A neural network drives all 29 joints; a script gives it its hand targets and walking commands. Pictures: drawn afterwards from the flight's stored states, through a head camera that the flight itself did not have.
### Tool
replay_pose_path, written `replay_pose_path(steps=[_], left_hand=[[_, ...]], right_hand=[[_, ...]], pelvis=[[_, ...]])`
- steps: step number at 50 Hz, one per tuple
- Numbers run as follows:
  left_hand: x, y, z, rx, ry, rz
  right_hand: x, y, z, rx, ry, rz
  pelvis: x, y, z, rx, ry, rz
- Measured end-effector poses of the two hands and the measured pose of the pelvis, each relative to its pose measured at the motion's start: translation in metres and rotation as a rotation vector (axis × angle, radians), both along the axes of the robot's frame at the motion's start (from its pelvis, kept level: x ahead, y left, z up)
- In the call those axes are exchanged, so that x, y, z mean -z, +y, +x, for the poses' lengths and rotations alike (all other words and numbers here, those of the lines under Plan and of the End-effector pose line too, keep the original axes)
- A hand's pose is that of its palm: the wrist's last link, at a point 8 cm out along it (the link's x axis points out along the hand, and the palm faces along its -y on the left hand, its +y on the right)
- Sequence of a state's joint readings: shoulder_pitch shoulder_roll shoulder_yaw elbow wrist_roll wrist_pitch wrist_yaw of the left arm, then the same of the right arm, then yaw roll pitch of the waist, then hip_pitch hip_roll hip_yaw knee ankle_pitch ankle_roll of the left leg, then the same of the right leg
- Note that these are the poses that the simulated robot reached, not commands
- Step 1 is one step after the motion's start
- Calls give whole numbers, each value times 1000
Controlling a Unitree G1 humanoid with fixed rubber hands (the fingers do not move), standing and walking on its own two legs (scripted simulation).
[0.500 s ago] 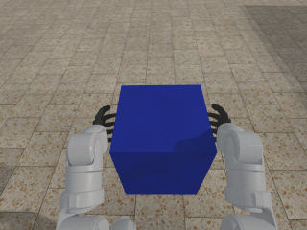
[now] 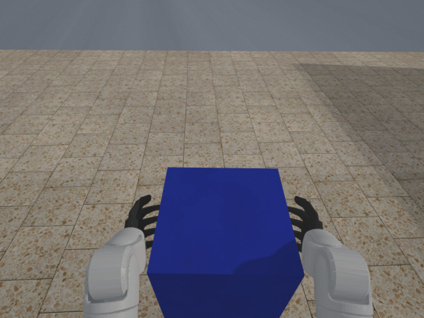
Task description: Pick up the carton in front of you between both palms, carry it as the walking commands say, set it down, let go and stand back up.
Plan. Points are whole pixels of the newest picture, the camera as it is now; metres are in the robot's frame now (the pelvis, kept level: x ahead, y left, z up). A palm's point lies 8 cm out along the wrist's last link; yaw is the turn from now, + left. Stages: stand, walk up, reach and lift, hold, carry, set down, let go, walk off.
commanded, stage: carry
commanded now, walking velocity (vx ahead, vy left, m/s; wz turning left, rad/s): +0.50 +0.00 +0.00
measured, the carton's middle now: (221, 249) +0.28 +0.00 +0.02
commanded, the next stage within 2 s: none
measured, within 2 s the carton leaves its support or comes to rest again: neither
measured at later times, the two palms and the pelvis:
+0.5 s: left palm (166, 134) +0.55 +0.13 +0.09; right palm (280, 133) +0.57 -0.16 +0.09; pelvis +0.30 -0.03 +0.00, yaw +3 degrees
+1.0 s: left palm (169, 84) +0.86 +0.16 +0.09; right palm (254, 83) +0.87 -0.13 +0.09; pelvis +0.60 +0.01 -0.01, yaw +1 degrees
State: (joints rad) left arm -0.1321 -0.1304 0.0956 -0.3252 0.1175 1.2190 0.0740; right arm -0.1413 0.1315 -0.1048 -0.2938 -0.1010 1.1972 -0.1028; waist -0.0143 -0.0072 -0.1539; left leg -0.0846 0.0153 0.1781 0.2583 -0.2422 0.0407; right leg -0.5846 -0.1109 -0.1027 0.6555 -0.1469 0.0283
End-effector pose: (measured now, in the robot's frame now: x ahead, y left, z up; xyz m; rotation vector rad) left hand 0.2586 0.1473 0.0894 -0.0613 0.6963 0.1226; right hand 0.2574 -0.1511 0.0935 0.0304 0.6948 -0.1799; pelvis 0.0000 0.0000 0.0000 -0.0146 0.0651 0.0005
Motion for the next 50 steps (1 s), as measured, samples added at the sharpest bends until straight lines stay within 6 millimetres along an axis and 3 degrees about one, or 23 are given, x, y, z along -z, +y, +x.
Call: replay_pose_path(steps=[5,9,13,17,22,27,32,38,44,50], left_hand=[[-1,-15,68,-12,-32,12],[14,-31,127,-19,-19,41],[28,-34,160,-41,85,51],[22,-29,193,-73,95,45],[4,-21,251,-77,29,39],[-6,-6,324,-58,-36,23],[12,17,404,-37,-50,-12],[26,24,472,-8,80,-26],[12,25,539,-4,32,-22],[4,17,605,-40,-32,1]], right_hand=[[3,-15,71,-11,-32,14],[25,-31,134,-26,-19,33],[38,-34,177,-57,84,35],[33,-28,217,-71,94,48],[13,-20,275,-80,28,36],[-1,-6,341,-58,-37,23],[8,17,415,-38,-50,-10],[22,24,471,4,80,-12],[7,25,538,5,32,-11],[5,17,615,-32,-31,14]], pelvis=[[12,-16,71,-6,-6,12],[29,-33,127,-30,-13,-5],[18,-42,165,-51,-3,10],[5,-44,204,-49,2,23],[-2,-37,262,-44,6,27],[5,-19,331,-40,1,15],[26,7,406,-16,-13,25],[9,24,465,4,3,-2],[-2,24,526,-6,6,-17],[10,9,598,-15,-15,8]])
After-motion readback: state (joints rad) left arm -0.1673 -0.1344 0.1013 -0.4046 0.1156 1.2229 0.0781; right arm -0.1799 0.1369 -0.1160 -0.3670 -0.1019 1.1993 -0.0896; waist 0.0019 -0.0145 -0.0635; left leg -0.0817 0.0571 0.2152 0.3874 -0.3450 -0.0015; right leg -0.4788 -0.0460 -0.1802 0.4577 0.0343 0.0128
